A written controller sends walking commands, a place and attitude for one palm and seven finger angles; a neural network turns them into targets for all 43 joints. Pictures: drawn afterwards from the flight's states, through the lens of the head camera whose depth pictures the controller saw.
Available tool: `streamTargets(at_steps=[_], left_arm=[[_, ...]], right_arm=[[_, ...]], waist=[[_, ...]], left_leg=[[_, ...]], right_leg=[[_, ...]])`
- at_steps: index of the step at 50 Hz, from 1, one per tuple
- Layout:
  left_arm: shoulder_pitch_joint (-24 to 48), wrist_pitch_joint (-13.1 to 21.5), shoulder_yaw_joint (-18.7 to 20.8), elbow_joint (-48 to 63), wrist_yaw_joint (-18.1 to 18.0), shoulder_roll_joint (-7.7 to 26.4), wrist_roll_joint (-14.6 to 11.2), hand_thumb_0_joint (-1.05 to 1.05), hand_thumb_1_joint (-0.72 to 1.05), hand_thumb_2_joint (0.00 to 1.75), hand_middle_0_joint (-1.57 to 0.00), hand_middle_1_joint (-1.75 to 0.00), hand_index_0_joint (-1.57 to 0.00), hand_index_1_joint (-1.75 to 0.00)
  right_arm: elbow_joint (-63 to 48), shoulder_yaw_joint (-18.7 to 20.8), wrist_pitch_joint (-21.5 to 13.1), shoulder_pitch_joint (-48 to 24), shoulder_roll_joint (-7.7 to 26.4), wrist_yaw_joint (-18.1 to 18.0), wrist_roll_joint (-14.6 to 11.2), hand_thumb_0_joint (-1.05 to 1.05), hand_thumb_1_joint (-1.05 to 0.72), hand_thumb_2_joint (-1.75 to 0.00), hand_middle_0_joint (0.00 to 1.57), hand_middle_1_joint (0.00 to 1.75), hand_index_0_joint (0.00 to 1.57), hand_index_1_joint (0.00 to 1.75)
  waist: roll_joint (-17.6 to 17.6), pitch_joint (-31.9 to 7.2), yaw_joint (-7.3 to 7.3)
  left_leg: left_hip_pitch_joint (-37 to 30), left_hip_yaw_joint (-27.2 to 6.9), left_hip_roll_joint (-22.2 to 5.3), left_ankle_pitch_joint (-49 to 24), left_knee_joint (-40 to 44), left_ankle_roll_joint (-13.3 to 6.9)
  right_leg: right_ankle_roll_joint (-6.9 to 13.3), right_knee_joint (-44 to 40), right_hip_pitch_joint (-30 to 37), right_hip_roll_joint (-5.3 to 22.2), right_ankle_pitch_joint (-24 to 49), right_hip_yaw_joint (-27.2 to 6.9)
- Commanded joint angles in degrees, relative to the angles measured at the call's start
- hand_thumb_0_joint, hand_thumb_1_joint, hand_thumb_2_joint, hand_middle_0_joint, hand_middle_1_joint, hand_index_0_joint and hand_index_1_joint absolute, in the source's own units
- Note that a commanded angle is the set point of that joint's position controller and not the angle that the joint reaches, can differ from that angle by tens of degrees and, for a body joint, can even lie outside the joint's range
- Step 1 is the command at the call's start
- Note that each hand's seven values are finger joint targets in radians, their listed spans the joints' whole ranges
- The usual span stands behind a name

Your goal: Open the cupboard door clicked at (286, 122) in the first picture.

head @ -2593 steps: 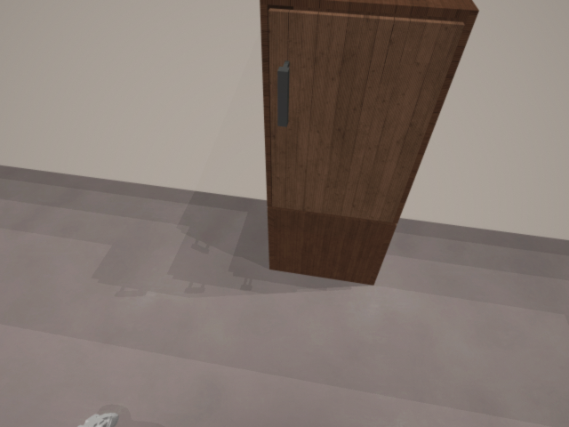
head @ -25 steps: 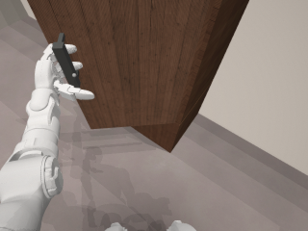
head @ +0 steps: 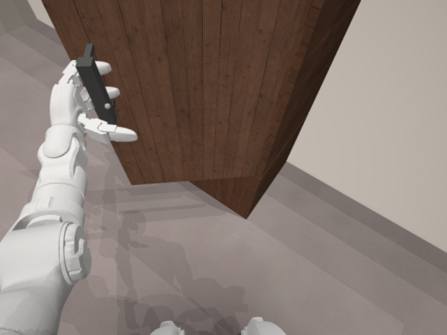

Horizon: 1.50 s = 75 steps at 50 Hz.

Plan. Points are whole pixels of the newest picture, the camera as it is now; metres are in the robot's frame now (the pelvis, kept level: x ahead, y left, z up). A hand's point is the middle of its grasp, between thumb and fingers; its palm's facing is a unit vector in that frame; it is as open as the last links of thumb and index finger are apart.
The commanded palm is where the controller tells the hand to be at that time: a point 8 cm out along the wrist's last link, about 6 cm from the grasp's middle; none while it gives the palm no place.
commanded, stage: close the thumb around the handle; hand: left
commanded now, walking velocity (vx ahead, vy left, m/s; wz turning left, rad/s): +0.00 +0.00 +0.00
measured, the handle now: (100, 87) +0.54 +0.19 +0.11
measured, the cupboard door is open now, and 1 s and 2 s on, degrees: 42 42 82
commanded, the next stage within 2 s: pull the door open along its arc in 0.78 s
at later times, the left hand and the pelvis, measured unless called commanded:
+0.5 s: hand (110, 107) +0.49 +0.17 +0.10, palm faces +0.05 -1.00 +0.00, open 9.1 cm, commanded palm +0.46 +0.22 +0.11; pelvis +0.00 +0.00 +0.00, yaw +0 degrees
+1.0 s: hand (110, 110) +0.48 +0.17 +0.11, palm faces +0.06 -1.00 +0.00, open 5.9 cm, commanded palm +0.44 +0.21 +0.11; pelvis +0.00 -0.01 +0.00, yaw +0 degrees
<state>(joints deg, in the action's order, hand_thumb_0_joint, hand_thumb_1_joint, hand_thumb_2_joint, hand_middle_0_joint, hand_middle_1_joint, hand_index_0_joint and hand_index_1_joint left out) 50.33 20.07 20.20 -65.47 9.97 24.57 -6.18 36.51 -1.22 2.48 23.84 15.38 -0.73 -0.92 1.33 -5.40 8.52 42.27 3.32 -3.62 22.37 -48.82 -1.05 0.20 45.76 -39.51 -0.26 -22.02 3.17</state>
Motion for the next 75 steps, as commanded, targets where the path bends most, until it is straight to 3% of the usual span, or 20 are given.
streamTargets(at_steps=[1, 3, 4, 9, 12, 21, 24, 26, 29, 33, 41, 45, 50, 56, 61, 65, 66, 68, 72, 75], left_arm=[[26.04, 3.30, 0.32, 11.15, -0.20, 11.60, -0.93, 0.00, -0.50, 0.30, -0.30, -1.20, -0.30, -1.20], [27.31, 3.43, 1.52, 11.92, -0.62, 13.61, -0.47, 0.00, -0.50, 0.30, -0.30, -1.20, -0.30, -1.20], [28.31, 3.50, -0.14, 12.64, -0.70, 11.39, -0.43, 0.00, -0.50, 0.30, -0.30, -1.20, -0.30, -1.20], [27.43, 5.11, 0.39, 15.04, -1.30, 11.32, -0.30, 0.00, -0.22, 0.42, -0.32, -1.23, -0.32, -1.23], [27.72, 4.92, -1.61, 14.79, -1.42, 8.20, -0.66, 0.00, -0.05, 0.49, -0.33, -1.25, -0.33, -1.25], [24.99, 3.28, 1.04, 12.46, -2.33, 11.44, -0.07, 0.00, 0.45, 0.71, -0.37, -1.30, -0.37, -1.30], [27.05, 4.58, -0.72, 14.86, -2.30, 9.66, 0.11, 0.00, 0.62, 0.78, -0.38, -1.32, -0.38, -1.32], [25.40, 4.93, 1.40, 14.38, -2.08, 12.16, -0.04, 0.00, 0.73, 0.83, -0.39, -1.33, -0.39, -1.33], [25.92, 4.71, -1.59, 14.34, -1.41, 8.34, -0.61, 0.00, 0.90, 0.90, -0.40, -1.35, -0.40, -1.35], [26.51, 3.89, 0.17, 13.51, -1.17, 11.37, -0.53, 0.00, 0.90, 0.90, -0.40, -1.35, -0.40, -1.35], [25.14, 5.28, -0.23, 16.99, -1.55, 10.22, -0.78, 0.00, 0.90, 0.90, -0.40, -1.35, -0.40, -1.35], [26.45, 5.04, -0.81, 15.21, -1.49, 10.27, -0.79, 0.00, 0.90, 0.90, -0.40, -1.35, -0.40, -1.35], [18.25, 4.96, -1.18, 17.98, -0.47, 8.44, -1.58, 0.00, 0.90, 0.90, -0.40, -1.35, -0.40, -1.35], [6.17, 3.65, -1.12, 28.01, 0.11, 6.56, -3.75, 0.00, 0.90, 0.90, -0.40, -1.35, -0.40, -1.35], [-11.23, 1.22, -2.79, 38.92, -0.19, 1.84, -6.02, 0.00, 0.90, 0.90, -0.40, -1.35, -0.40, -1.35], [-25.97, -0.62, -5.38, 50.78, -1.01, -2.49, -7.07, 0.00, 0.90, 0.90, -0.40, -1.35, -0.40, -1.35], [-26.86, -1.73, -2.76, 55.34, -5.41, -4.72, -9.03, 0.00, 0.90, 0.90, -0.40, -1.35, -0.40, -1.35], [-33.75, -3.83, -5.03, 60.91, -11.71, -8.76, -7.89, 0.00, 0.90, 0.90, -0.40, -1.35, -0.40, -1.35], [-46.52, -6.86, -4.75, 69.58, -21.56, -10.28, -4.19, 0.00, 0.90, 0.90, -0.40, -1.35, -0.40, -1.35], [-49.85, -9.41, -8.99, 77.63, -26.67, -14.30, -1.08, 0.00, 0.90, 0.90, -0.40, -1.35, -0.40, -1.35]], right_arm=[[-3.11, 3.88, -1.40, 7.03, 9.55, -0.43, 0.28, 0.00, -0.90, -0.90, 0.20, 0.30, 0.20, 0.30], [-3.28, 3.77, -1.26, 7.27, 9.76, -0.55, 0.40, 0.00, -0.90, -0.90, 0.20, 0.30, 0.20, 0.30], [-3.23, 3.75, -1.34, 7.12, 9.37, -0.44, 0.38, 0.00, -0.90, -0.90, 0.20, 0.30, 0.20, 0.30], [-3.13, 4.01, -1.57, 7.23, 9.26, -0.10, 0.65, 0.00, -0.90, -0.90, 0.20, 0.30, 0.20, 0.30], [-2.85, 4.14, -1.63, 7.28, 9.13, 0.09, 0.73, 0.00, -0.90, -0.90, 0.20, 0.30, 0.20, 0.30], [-3.41, 3.86, -1.12, 6.58, 9.22, -0.08, 0.53, 0.00, -0.90, -0.90, 0.20, 0.30, 0.20, 0.30], [-3.52, 3.93, -1.34, 6.16, 8.89, -0.04, 0.57, 0.00, -0.90, -0.90, 0.20, 0.30, 0.20, 0.30], [-3.42, 4.05, -1.42, 6.40, 9.28, -0.11, 0.53, 0.00, -0.90, -0.90, 0.20, 0.30, 0.20, 0.30], [-3.43, 3.91, -1.45, 5.94, 8.83, -0.07, 0.41, 0.00, -0.90, -0.90, 0.20, 0.30, 0.20, 0.30], [-3.07, 3.99, -1.33, 6.16, 9.42, -0.44, 0.30, 0.00, -0.90, -0.90, 0.20, 0.30, 0.20, 0.30], [-3.42, 4.22, -1.57, 5.72, 9.08, -0.14, 0.41, 0.00, -0.90, -0.90, 0.20, 0.30, 0.20, 0.30], [-3.00, 4.01, -1.47, 5.36, 9.11, -0.30, 0.26, 0.00, -0.90, -0.90, 0.20, 0.30, 0.20, 0.30], [-4.55, 4.12, -1.49, 4.27, 8.71, -0.20, -0.02, 0.00, -0.90, -0.90, 0.20, 0.30, 0.20, 0.30], [-7.29, 4.49, -1.33, 2.13, 8.21, 0.20, -0.60, 0.00, -0.90, -0.90, 0.20, 0.30, 0.20, 0.30], [-10.22, 4.50, -2.12, -1.20, 7.24, 0.67, -1.35, 0.00, -0.90, -0.90, 0.20, 0.30, 0.20, 0.30], [-12.45, 4.16, -3.22, -4.99, 6.19, 1.13, -1.82, 0.00, -0.90, -0.90, 0.20, 0.30, 0.20, 0.30], [-13.07, 3.95, -3.65, -7.20, 4.92, 1.26, -1.85, 0.00, -0.90, -0.90, 0.20, 0.30, 0.20, 0.30], [-13.89, 3.49, -4.58, -9.44, 4.22, 1.74, -1.46, 0.00, -0.90, -0.90, 0.20, 0.30, 0.20, 0.30], [-14.57, 3.33, -4.30, -11.99, 3.47, 1.95, -0.05, 0.00, -0.90, -0.90, 0.20, 0.30, 0.20, 0.30], [-15.49, 2.75, -2.91, -14.54, 2.03, 1.86, 0.70, 0.00, -0.90, -0.90, 0.20, 0.30, 0.20, 0.30]], waist=[[2.20, -20.75, 0.66], [2.92, -21.52, 0.43], [4.35, -22.19, 0.74], [5.71, -26.02, -0.15], [4.73, -24.99, 0.77], [1.37, -21.53, -0.19], [3.90, -23.13, 0.21], [3.37, -23.82, -0.55], [3.75, -23.23, 0.19], [2.62, -22.23, 0.25], [3.11, -25.19, -0.61], [1.85, -21.59, 0.52], [4.10, -24.07, -2.05], [1.90, -26.06, -4.74], [-1.49, -22.47, -7.31], [-0.70, -18.73, -9.07], [-0.28, -17.98, -11.75], [-0.98, -14.87, -11.88], [-5.56, -13.36, -12.78], [-3.27, -12.23, -12.39]], left_leg=[[-17.57, -4.14, 2.37, -18.54, 4.32, -0.64], [-17.46, -4.40, 2.47, -18.69, 4.58, -0.64], [-18.83, -4.50, 2.49, -19.53, 4.51, -0.54], [-22.55, -5.32, 2.12, -23.50, 3.71, -0.02], [-23.13, -5.48, 1.95, -24.18, 3.36, -0.06], [-17.87, -4.30, 2.41, -20.42, 4.45, -0.44], [-19.86, -4.33, 2.47, -21.06, 4.09, -0.34], [-19.74, -4.46, 2.40, -21.04, 4.03, -0.24], [-20.06, -4.28, 2.47, -20.60, 4.24, -0.28], [-18.23, -4.30, 2.63, -18.40, 4.53, -0.58], [-20.38, -4.34, 2.68, -20.99, 4.28, -0.44], [-17.73, -3.81, 2.84, -17.43, 4.56, -0.77], [-19.82, -3.27, 2.89, -20.37, 5.03, -0.53], [-20.97, -2.24, 2.96, -25.34, 5.88, -0.78], [-20.09, -0.98, 3.00, -26.65, 7.97, -0.99], [-21.44, -0.49, 2.91, -27.88, 9.46, -0.76], [-20.54, -0.11, 3.16, -25.96, 10.23, -0.29], [-21.20, -0.37, 3.15, -24.71, 11.59, 0.02], [-21.09, -0.16, 3.24, -24.20, 12.61, 0.32], [-22.57, 0.41, 3.39, -22.75, 13.26, 0.53]], right_leg=[[0.34, -5.01, 6.03, -2.60, 19.02, -1.09], [0.42, -4.66, 6.37, -2.46, 18.98, -1.14], [0.48, -4.53, 5.77, -2.50, 19.13, -1.01], [0.75, -3.56, 5.08, -2.77, 19.93, -0.57], [0.68, -3.60, 3.93, -2.89, 19.96, -0.18], [0.50, -4.35, 7.05, -2.57, 20.22, -0.66], [0.51, -4.19, 6.36, -2.54, 20.47, -0.92], [0.69, -4.08, 6.98, -2.61, 20.23, -0.99], [0.50, -4.44, 6.65, -2.64, 20.27, -0.88], [0.43, -4.82, 7.23, -2.42, 19.40, -1.20], [0.61, -4.44, 8.72, -2.55, 21.41, -1.13], [0.27, -5.39, 8.31, -2.50, 19.99, -1.58], [0.75, -4.92, 10.29, -2.40, 22.19, -1.35], [0.75, -5.11, 16.35, -2.49, 28.40, -1.28], [0.63, -6.05, 20.97, -2.17, 32.00, -0.91], [0.63, -6.84, 22.15, -1.75, 32.41, -0.53], [0.61, -7.57, 22.63, -1.81, 30.19, 0.03], [0.62, -8.19, 22.88, -1.68, 28.03, 0.69], [0.52, -8.80, 26.49, -0.88, 28.76, 0.54], [0.54, -9.69, 27.15, -0.21, 28.51, -0.16]])
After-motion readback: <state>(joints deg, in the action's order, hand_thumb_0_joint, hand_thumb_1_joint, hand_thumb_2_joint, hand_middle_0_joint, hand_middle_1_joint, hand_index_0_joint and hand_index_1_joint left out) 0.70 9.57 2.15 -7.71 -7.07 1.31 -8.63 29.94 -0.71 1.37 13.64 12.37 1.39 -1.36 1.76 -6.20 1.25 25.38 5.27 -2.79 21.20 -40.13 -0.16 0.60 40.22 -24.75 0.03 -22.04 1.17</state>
